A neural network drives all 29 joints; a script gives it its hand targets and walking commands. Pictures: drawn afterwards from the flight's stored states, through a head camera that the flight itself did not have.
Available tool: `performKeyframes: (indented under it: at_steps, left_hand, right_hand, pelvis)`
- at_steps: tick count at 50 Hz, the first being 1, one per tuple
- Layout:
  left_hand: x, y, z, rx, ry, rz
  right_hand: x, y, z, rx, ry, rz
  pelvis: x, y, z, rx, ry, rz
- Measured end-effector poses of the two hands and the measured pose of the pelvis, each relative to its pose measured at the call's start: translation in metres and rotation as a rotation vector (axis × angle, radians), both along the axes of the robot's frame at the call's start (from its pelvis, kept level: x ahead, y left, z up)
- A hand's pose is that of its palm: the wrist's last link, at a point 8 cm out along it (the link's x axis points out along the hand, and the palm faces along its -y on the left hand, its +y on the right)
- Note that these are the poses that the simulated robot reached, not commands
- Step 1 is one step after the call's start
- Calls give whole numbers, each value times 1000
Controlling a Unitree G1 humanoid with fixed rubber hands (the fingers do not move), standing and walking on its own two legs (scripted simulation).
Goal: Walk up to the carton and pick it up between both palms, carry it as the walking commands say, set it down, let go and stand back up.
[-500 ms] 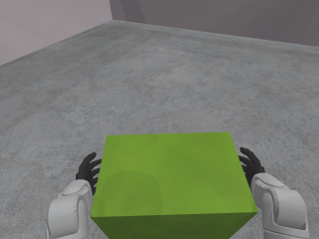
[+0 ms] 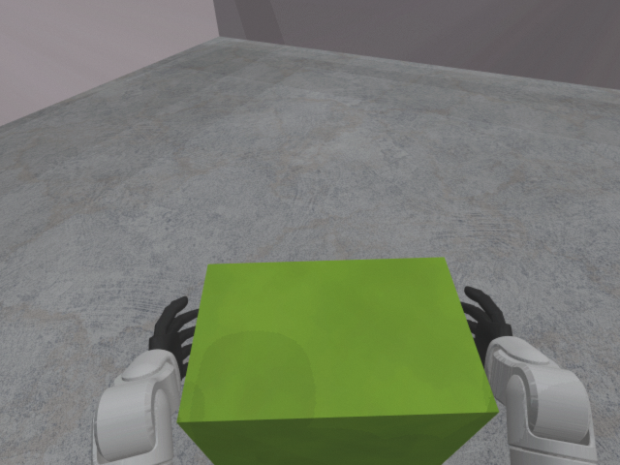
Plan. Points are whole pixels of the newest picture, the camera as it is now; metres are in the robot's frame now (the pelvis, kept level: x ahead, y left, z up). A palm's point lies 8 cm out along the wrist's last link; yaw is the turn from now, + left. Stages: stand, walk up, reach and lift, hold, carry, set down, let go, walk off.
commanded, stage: carry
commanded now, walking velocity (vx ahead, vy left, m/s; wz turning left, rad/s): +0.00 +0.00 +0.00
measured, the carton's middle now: (328, 373) +0.26 +0.00 +0.01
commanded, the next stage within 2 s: none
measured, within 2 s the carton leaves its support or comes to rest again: neither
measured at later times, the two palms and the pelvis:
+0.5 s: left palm (166, 360) +0.25 +0.20 +0.07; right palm (489, 348) +0.25 -0.19 +0.07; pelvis +0.00 +0.00 +0.00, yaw +0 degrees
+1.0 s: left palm (209, 287) +0.33 +0.15 +0.11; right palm (516, 300) +0.30 -0.23 +0.10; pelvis +0.08 -0.03 +0.01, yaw -2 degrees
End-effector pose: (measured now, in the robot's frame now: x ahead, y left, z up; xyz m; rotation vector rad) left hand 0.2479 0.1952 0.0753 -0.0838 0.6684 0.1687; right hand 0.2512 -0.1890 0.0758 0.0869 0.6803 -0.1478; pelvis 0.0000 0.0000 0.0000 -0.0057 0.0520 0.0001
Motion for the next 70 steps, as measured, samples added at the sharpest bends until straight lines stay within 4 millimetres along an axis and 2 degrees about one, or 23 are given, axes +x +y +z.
performKeyframes:
  at_steps: [34, 39, 44, 49, 54, 57, 60, 64, 67, 70]
  left_hand:
    - [2, 2, -4, 8, -1, -4]
    - [3, 1, 17, 23, -10, -17]
    - [30, -12, 35, 34, 9, -46]
    - [71, -36, 37, 19, 1, -69]
    - [115, -62, 21, -13, 5, -48]
    - [133, -65, 13, -15, 36, -3]
    - [158, -59, 15, -3, 32, 32]
    - [210, -43, 16, 1, 1, 56]
    - [261, -32, 10, 4, -26, 38]
    - [316, -33, 8, 8, 7, -40]
  right_hand:
    - [3, 2, -3, -8, -1, 7]
    - [0, 1, 13, 0, -10, -2]
    - [12, -11, 22, 15, 9, -33]
    - [43, -35, 26, 9, 2, -62]
    - [91, -61, 18, 0, 4, -41]
    - [126, -63, 16, 3, 33, -11]
    - [167, -57, 17, 19, 30, 12]
    - [226, -41, 16, 25, -1, 35]
    - [271, -30, 9, 30, -28, 16]
    - [302, -30, 1, 40, 7, -45]
  pelvis:
    - [0, 2, 0, -1, 3, 1]
    - [10, 1, 5, -4, 12, -15]
    - [34, -6, 16, -25, 38, -27]
    - [68, -24, 16, -26, 45, -33]
    - [109, -45, 5, -25, 43, 0]
    - [137, -50, 8, -10, 52, 3]
    - [172, -50, 11, 5, 52, -8]
    - [227, -41, 5, 18, 42, -16]
    - [273, -29, -7, 37, 20, -58]
    - [315, -22, -4, 34, 20, -89]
